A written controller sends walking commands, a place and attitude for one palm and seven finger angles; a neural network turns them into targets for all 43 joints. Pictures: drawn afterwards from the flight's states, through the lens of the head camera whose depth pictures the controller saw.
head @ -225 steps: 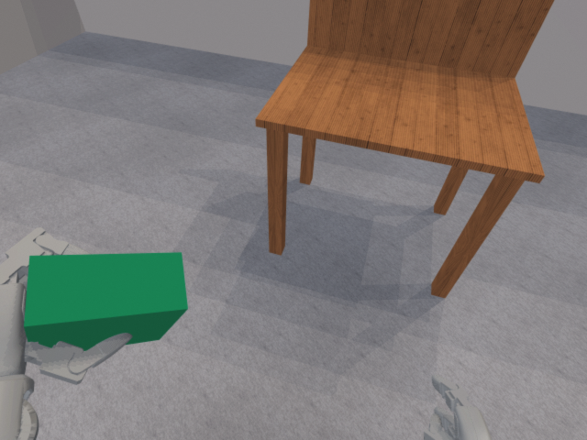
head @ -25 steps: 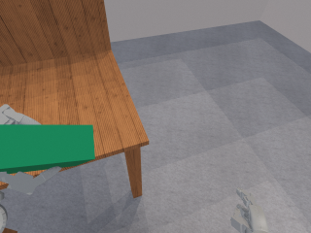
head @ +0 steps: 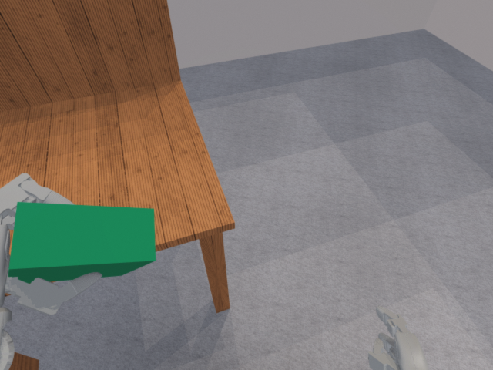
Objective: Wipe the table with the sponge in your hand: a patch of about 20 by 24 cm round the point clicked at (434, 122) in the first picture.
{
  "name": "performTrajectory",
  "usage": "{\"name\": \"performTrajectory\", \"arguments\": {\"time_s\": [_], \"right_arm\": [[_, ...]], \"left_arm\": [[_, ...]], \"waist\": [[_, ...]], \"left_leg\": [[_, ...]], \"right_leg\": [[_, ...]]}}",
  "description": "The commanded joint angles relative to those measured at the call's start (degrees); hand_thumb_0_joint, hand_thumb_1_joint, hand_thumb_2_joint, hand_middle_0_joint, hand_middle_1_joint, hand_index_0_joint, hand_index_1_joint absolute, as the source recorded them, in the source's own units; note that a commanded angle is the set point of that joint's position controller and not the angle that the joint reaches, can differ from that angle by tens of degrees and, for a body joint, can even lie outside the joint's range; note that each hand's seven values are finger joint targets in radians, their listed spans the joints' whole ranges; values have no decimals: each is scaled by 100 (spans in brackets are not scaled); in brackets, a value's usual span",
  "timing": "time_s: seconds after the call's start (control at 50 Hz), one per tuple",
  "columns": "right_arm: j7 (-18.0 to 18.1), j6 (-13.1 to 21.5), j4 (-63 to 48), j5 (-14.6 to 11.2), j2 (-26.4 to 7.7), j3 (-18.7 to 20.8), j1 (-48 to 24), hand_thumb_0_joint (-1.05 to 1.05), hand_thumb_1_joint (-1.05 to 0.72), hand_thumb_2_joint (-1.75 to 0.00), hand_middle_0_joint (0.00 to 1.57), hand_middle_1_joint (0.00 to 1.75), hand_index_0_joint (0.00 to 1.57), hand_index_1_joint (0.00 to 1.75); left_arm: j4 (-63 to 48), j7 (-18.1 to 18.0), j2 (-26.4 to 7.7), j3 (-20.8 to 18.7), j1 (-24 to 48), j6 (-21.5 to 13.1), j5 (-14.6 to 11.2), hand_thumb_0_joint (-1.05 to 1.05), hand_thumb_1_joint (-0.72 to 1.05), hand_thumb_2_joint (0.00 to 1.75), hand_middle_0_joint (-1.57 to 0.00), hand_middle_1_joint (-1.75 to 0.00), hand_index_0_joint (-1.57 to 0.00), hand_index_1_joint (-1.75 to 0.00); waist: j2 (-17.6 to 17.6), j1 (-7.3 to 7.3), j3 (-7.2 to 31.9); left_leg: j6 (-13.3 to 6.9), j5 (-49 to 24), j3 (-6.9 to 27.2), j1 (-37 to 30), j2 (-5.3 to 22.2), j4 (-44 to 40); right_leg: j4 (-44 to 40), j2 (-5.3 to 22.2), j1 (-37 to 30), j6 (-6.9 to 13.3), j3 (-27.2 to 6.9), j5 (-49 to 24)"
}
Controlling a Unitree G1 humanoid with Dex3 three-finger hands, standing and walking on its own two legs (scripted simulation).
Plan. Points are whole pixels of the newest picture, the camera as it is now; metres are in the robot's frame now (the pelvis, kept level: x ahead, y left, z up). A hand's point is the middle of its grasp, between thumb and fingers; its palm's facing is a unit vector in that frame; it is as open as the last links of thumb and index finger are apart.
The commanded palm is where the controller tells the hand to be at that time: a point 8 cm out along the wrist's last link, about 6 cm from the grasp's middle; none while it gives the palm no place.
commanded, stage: come to a stop and stand still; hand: left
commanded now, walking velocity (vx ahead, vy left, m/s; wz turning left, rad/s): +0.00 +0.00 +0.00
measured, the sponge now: (101, 246) +0.23 +0.20 +0.14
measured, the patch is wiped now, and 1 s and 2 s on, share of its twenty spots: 0.00 0.00 0.00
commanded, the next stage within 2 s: look again from close up in 0.64 s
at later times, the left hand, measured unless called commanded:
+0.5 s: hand out of the picture +0.16 +0.31 +0.17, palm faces +0.47 -0.81 -0.33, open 10.4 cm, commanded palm +0.10 +0.33 +0.18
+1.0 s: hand out of the picture +0.21 +0.31 +0.16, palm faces +0.43 -0.83 -0.36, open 10.4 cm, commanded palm +0.15 +0.33 +0.18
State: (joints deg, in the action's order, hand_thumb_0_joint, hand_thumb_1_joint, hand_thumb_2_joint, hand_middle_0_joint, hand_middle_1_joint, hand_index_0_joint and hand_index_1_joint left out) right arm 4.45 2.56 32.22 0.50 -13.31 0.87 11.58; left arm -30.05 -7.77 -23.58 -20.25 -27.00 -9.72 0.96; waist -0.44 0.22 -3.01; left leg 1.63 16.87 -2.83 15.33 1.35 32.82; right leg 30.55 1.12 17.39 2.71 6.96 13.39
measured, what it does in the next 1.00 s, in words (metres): steps on the spot: left foot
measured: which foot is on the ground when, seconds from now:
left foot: up 0.00-0.00, down 0.02-1.00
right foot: down 0.00-1.00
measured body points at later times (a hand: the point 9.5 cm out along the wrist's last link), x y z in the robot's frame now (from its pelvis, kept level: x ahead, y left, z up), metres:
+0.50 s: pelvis -0.05 +0.04 +0.00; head -0.06 +0.07 +0.45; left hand +0.13 +0.35 +0.19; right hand +0.11 -0.16 -0.07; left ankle +0.00 +0.12 -0.73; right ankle +0.03 -0.08 -0.73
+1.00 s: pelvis +0.00 +0.05 +0.01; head +0.01 +0.07 +0.46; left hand +0.18 +0.35 +0.18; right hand +0.18 -0.17 -0.06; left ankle +0.00 +0.12 -0.73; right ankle +0.03 -0.08 -0.73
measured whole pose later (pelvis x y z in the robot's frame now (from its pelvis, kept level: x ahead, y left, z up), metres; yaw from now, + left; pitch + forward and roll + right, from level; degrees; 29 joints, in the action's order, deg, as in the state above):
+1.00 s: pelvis +0.00 +0.05 +0.01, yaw +3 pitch -1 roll -1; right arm 1.5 9.2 33.5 0.5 -11.2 -1.8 13.7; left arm -22.8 -5.2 -20.1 -19.5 -21.8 -13.1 0.0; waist -2.3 1.8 -1.5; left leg -3.2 13.3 -2.6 11.1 -1.7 24.9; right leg 21.7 -1.5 12.1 -0.2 -1.8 8.9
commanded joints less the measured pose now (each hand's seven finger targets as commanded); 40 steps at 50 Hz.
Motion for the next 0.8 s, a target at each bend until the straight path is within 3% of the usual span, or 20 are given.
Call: {"name": "performTrajectory", "arguments": {"time_s": [0.0, 0.02, 0.04, 0.06, 0.08, 0.12, 0.16, 0.18, 0.22, 0.28, 0.3, 0.36, 0.44, 0.56, 0.66, 0.68, 0.72, 0.76, 0.78], "right_arm": [[-106, 870, -395, -52, -381, 270, 59, 0, -90, -90, 20, 30, 20, 30], [-175, 855, -614, -193, -412, 226, -64, 0, -90, -90, 20, 30, 20, 30], [-301, 840, -679, -203, -497, 216, -79, 0, -90, -90, 20, 30, 20, 30], [-420, 852, -782, -205, -557, 209, -181, 0, -90, -90, 20, 30, 20, 30], [-515, 884, -850, -245, -507, 202, -295, 0, -90, -90, 20, 30, 20, 30], [-575, 904, -931, -258, -565, 159, -266, 0, -90, -90, 20, 30, 20, 30], [-513, 951, -964, -239, -606, 138, -237, 0, -90, -90, 20, 30, 20, 30], [-452, 940, -947, -207, -666, 125, -259, 0, -90, -90, 20, 30, 20, 30], [-367, 1002, -985, -166, -585, 70, -321, 0, -90, -90, 20, 30, 20, 30], [-321, 1052, -930, -133, -561, 38, -375, 0, -90, -90, 20, 30, 20, 30], [-327, 1078, -889, -129, -536, 44, -349, 0, -90, -90, 20, 30, 20, 30], [-391, 1164, -866, -130, -483, 27, -339, 0, -90, -90, 20, 30, 20, 30], [-411, 1223, -807, -91, -468, -14, -325, 0, -90, -90, 20, 30, 20, 30], [-349, 1087, -773, -60, -490, 1, -265, 0, -90, -90, 20, 30, 20, 30], [-291, 1028, -840, -21, -490, -2, -302, 0, -90, -90, 20, 30, 20, 30], [-277, 1031, -854, -5, -490, -8, -363, 0, -90, -90, 20, 30, 20, 30], [-257, 1035, -841, -4, -490, -3, -317, 0, -90, -90, 20, 30, 20, 30], [-246, 1052, -850, -1, -495, 7, -313, 0, -90, -90, 20, 30, 20, 30], [-248, 1059, -840, 9, -507, 3, -345, 0, -90, -90, 20, 30, 20, 30]], "left_arm": [[1375, 109, -1676, -1489, 2800, -715, -88, 0, 10, 130, -120, -160, -120, -160], [1171, 226, -1110, -1016, 1878, -764, -244, 0, 10, 130, -120, -160, -120, -160], [406, 250, -817, -646, 1293, -838, -347, 0, 10, 130, -120, -160, -120, -160], [-149, 255, -572, -377, 901, -874, -341, 0, 10, 130, -120, -160, -120, -160], [-425, 267, -260, -108, 567, -865, -370, 0, 10, 130, -120, -160, -120, -160], [-718, 186, -472, -227, 434, -819, -304, 0, 10, 130, -120, -160, -120, -160], [-771, 97, -822, -618, 597, -808, -248, 0, 10, 130, -120, -160, -120, -160], [-929, 31, -1235, -1008, 870, -825, -234, 0, 10, 130, -120, -160, -120, -160], [-765, 43, -1054, -995, 1268, -860, -221, 0, 10, 130, -120, -160, -120, -160], [-687, 65, -1170, -1033, 2004, -869, -163, 0, 10, 130, -120, -160, -120, -160], [-584, 86, -1059, -946, 2083, -872, -139, 0, 10, 130, -120, -160, -120, -160], [-648, 150, -791, -677, 2048, -871, -128, 0, 10, 130, -120, -160, -120, -160], [-584, 194, -422, -301, 1754, -852, -100, 0, 10, 130, -120, -160, -120, -160], [-115, 166, -502, -428, 1525, -769, -85, 0, 10, 130, -120, -160, -120, -160], [-402, 174, -559, -456, 1540, -793, -100, 0, 10, 130, -120, -160, -120, -160], [-519, 176, -630, -478, 1626, -794, -104, 0, 10, 130, -120, -160, -120, -160], [-571, 157, -568, -438, 1600, -808, -88, 0, 10, 130, -120, -160, -120, -160], [-647, 140, -580, -436, 1505, -803, -97, 0, 10, 130, -120, -160, -120, -160], [-679, 144, -611, -447, 1519, -797, -102, 0, 10, 130, -120, -160, -120, -160]], "waist": [[496, 127, 1259], [897, 213, 1268], [1281, 188, 1359], [1386, 235, 1207], [1228, 277, 1095], [466, 271, 776], [-163, 243, 654], [23, 217, 578], [241, 177, 442], [865, 150, 237], [964, 160, 371], [796, 179, 515], [553, 166, 292], [217, 157, 316], [313, 137, 453], [469, 128, 417], [578, 135, 548], [438, 148, 730], [595, 135, 711]], "left_leg": [[-156, -811, 215, -471, 132, -709], [-175, -1159, -24, -693, 145, -759], [-262, -1346, 176, -604, 278, -945], [-368, -1220, 466, -206, 502, -1115], [-473, -957, 615, 89, 669, -1253], [-489, 244, 625, 907, 696, -1499], [-464, 1150, 560, 1072, 582, -1548], [-458, 1301, 601, 1011, 554, -1633], [-499, 1592, 643, 1046, 582, -1764], [-553, 2065, 704, 1292, 679, -1972], [-575, 2077, 662, 1291, 698, -1948], [-527, 1940, 558, 1065, 535, -1728], [-422, 2076, 641, 891, 431, -1872], [-354, 1656, 614, 615, 363, -1854], [-305, 1304, 617, 263, 256, -1842], [-298, 1287, 629, 204, 258, -1895], [-313, 1074, 707, 182, 305, -1931], [-314, 663, 639, 59, 248, -1756], [-278, 573, 629, 2, 229, -1779]], "right_leg": [[-236, 1092, -516, 435, -1730, -2177], [-299, 761, -673, 50, -1409, -1958], [-226, 641, -912, -63, -1134, -1380], [-89, 477, -992, -112, -965, -738], [69, 350, -1089, -155, -783, -391], [97, 237, -1305, -178, -659, 202], [-149, 211, -1136, -183, -744, 686], [-210, 191, -995, -188, -760, 847], [-188, 148, -879, -175, -766, 928], [59, 23, -973, -164, -771, 762], [136, 1, -1138, -167, -733, 637], [-104, -22, -1181, -132, -881, 604], [-465, -126, -833, -138, -984, 921], [-841, -184, -751, -172, -1097, 680], [-1186, -142, -670, -146, -1287, 606], [-1192, -160, -596, -148, -1274, 594], [-1072, -192, -820, -151, -1202, 219], [-1109, -136, -963, -149, -1244, -87], [-1094, -139, -893, -144, -1240, -111]]}}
